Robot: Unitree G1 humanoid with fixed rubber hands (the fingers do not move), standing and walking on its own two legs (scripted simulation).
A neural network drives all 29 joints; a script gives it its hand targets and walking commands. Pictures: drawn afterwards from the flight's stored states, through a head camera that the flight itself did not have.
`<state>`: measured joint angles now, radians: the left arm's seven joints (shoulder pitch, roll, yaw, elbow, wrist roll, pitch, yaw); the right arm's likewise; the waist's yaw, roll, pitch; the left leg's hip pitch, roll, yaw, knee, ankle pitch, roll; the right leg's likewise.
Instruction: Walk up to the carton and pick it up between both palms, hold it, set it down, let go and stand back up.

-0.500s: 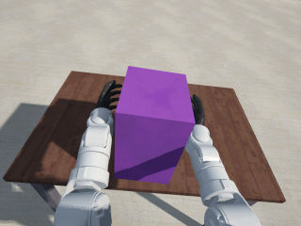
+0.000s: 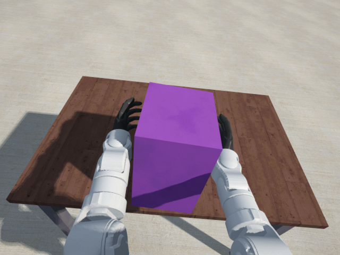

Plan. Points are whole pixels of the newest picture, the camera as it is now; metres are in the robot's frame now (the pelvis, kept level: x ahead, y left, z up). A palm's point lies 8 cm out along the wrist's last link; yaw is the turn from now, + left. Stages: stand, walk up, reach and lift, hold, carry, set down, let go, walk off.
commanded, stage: set down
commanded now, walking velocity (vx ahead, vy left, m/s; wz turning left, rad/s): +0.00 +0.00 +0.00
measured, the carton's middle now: (171, 150) +0.37 -0.02 +0.05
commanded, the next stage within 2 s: none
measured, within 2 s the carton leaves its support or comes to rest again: rests again in 0.56 s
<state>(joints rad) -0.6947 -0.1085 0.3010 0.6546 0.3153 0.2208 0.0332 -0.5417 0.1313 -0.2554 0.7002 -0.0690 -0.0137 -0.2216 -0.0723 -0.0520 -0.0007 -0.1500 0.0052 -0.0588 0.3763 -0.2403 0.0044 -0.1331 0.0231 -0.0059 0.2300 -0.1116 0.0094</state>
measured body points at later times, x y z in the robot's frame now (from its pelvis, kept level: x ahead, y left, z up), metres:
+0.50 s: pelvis +0.00 +0.01 +0.00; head +0.02 +0.03 +0.45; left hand +0.42 +0.09 +0.09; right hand +0.36 -0.16 +0.07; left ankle -0.03 +0.11 -0.75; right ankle +0.00 -0.13 -0.75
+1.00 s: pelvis +0.00 +0.01 +0.00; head +0.03 +0.03 +0.45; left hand +0.41 +0.10 +0.07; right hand +0.36 -0.15 +0.06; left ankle -0.03 +0.11 -0.75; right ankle +0.00 -0.13 -0.75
